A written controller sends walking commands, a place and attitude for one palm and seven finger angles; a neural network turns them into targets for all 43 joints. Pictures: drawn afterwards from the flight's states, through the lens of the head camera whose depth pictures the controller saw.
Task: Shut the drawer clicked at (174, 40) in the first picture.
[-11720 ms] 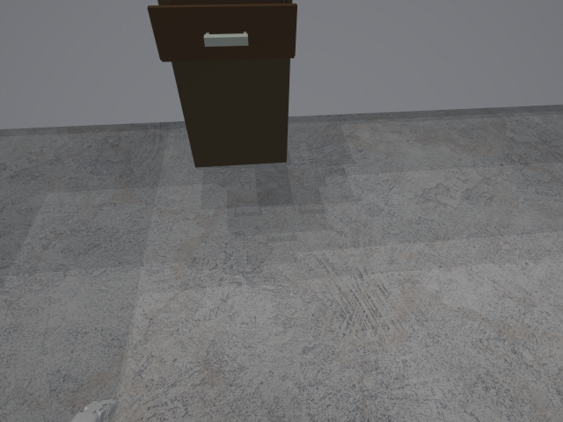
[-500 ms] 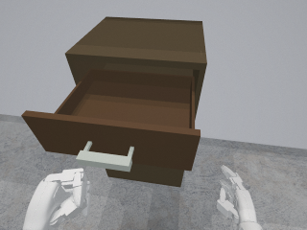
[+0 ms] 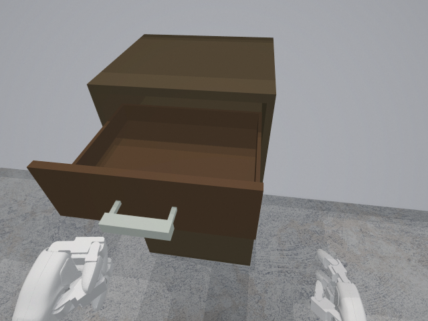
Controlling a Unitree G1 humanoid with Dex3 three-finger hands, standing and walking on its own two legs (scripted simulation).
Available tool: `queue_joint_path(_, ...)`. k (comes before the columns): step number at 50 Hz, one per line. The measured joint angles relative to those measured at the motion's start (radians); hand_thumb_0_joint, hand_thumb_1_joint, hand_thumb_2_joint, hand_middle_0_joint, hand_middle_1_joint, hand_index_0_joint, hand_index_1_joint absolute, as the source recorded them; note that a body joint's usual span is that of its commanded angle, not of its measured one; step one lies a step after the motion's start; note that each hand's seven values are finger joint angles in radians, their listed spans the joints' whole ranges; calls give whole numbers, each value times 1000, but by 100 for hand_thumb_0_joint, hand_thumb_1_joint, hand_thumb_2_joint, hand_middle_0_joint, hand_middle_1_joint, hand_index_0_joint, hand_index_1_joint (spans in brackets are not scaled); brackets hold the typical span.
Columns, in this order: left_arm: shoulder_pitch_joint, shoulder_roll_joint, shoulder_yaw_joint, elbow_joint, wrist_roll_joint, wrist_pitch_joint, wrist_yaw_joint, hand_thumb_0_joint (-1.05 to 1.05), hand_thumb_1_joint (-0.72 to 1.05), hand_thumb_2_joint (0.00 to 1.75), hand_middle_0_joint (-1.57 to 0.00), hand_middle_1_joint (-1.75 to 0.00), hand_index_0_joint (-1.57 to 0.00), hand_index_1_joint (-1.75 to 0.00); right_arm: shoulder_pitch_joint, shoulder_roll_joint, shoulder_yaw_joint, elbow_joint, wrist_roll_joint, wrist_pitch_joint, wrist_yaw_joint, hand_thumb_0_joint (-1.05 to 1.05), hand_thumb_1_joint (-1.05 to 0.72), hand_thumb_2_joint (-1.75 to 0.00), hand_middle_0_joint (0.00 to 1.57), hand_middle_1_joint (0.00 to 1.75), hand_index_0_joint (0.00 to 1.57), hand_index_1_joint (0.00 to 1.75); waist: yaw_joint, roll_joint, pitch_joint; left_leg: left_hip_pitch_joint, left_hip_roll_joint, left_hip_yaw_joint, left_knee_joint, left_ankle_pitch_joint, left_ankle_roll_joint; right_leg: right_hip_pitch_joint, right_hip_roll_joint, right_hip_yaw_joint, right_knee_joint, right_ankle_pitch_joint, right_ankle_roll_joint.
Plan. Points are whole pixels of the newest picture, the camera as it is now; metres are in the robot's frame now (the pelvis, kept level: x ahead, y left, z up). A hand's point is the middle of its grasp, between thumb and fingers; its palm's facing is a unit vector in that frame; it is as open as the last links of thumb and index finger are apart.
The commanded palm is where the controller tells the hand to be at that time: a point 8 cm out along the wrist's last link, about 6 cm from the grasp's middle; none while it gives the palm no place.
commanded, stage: raise the hand and make a fist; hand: left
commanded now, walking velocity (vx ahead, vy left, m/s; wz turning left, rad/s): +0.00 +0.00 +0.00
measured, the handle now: (141, 217) +0.30 +0.18 +0.06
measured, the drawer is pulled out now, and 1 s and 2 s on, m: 0.30 0.30 0.29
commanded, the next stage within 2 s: bring the fist close to the handle in 0.12 s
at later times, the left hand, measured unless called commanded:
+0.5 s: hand (114, 283) +0.14 +0.16 +0.12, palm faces +0.02 -0.99 -0.10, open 3.2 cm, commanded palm +0.10 +0.21 +0.13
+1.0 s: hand (137, 272) +0.18 +0.15 +0.08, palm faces -0.02 -1.00 -0.06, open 3.2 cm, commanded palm +0.15 +0.20 +0.08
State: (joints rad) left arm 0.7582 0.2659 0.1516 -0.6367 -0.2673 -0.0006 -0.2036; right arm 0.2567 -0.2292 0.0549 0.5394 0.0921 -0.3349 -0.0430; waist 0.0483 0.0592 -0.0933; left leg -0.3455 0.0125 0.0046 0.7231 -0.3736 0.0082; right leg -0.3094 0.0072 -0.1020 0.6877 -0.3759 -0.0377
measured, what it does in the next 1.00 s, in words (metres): stands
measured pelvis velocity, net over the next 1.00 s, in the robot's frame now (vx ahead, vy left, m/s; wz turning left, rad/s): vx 0.00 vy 0.00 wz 0.01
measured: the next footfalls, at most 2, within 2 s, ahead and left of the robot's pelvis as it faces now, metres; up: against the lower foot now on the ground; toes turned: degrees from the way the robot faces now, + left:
none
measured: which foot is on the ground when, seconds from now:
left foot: down 0.00-1.00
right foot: down 0.00-1.00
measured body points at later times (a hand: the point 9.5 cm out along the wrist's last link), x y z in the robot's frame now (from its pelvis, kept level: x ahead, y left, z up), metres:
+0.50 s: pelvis +0.00 -0.02 +0.00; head -0.02 -0.05 +0.45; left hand +0.14 +0.21 +0.13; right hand +0.21 -0.24 -0.04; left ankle +0.01 +0.11 -0.72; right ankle +0.00 -0.09 -0.72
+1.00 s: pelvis +0.00 +0.00 -0.01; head +0.02 -0.02 +0.44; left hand +0.17 +0.20 +0.09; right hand +0.19 -0.23 -0.08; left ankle +0.01 +0.11 -0.72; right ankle +0.00 -0.09 -0.72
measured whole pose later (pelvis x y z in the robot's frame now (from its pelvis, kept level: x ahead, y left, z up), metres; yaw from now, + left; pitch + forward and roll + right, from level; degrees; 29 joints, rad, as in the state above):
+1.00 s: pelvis +0.00 +0.00 -0.01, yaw +0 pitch +5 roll +0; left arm 0.60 0.17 0.04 -0.33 -0.20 -0.24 -0.18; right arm 0.25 -0.23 0.02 0.56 0.04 -0.32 -0.03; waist 0.01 0.05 -0.07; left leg -0.50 0.00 0.00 0.82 -0.41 0.01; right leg -0.47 -0.01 -0.10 0.81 -0.43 -0.04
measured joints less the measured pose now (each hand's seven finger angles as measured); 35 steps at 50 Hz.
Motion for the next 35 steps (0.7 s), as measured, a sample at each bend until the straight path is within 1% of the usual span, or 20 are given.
queue_joint_path(6, -4, 3, 36, 20, -29, -68, -20, 1, 90, 90, -140, -160, -140, -160, 6, -17, -16, 27, 2, -42, -9, 1, -90, -90, 20, 30, 20, 30, 4, 14, -10, 7, 15, -14, 2, -3, -15, 13, 16, -13, -8, -2, -15)
queue_joint_path(8, -13, 6, 46, 41, -35, -73, -34, 1, 90, 90, -140, -160, -140, -160, 3, -18, -20, 35, 4, -49, -15, 1, -90, -90, 20, 30, 20, 30, 6, 18, -10, 12, 20, -16, -2, -3, -20, 19, 21, -15, -13, -1, -19)
queue_joint_path(14, -37, 13, 69, 114, -53, -62, -69, 1, 89, 90, -140, -160, -140, -160, -12, -18, -20, 49, 6, -71, -31, 1, -90, -90, 20, 30, 20, 30, 8, 26, -1, 26, 29, -20, -21, 5, -28, 34, 32, -17, -35, 7, -28)
queue_joint_path(19, -42, -6, 65, 155, -61, -92, -84, 1, 90, 90, -140, -160, -140, -160, -16, -23, -20, 56, -1, -89, -26, 1, -90, -90, 20, 30, 20, 30, 8, 20, 1, 22, 26, -21, -29, 9, -31, 26, 28, -18, -33, 5, -29)
queue_joint_path(23, -50, -28, 41, 191, -47, -124, -89, 1, 90, 90, -140, -160, -140, -160, -20, -27, -25, 61, -7, -91, -21, 1, -90, -90, 20, 30, 20, 30, 10, 15, 4, 9, 20, -21, -22, 8, -30, 11, 22, -19, -20, -1, -27)
queue_joint_path(27, -81, -40, 9, 229, -21, -147, -81, 1, 90, 90, -140, -160, -140, -160, -23, -25, -30, 62, -15, -87, -19, 1, -90, -90, 20, 30, 20, 30, 9, 8, 17, -10, 15, -22, -10, 5, -26, -8, 17, -20, -4, -5, -25)
queue_joint_path(31, -114, -48, -19, 247, 3, -166, -64, 1, 90, 90, -140, -160, -140, -160, -23, -19, -31, 60, -23, -81, -12, 1, -90, -90, 20, 30, 20, 30, 0, 3, 27, -30, 9, -20, 3, 2, -22, -30, 10, -18, 12, -10, -22)
queue_joint_path(35, -134, -57, -33, 258, 14, -183, -51, 1, 90, 90, -140, -160, -140, -160, -19, -9, -32, 60, -31, -64, -4, 1, -90, -90, 20, 30, 20, 30, -12, -1, 21, -51, 3, -11, 13, -2, -16, -57, 3, -9, 31, -17, -16)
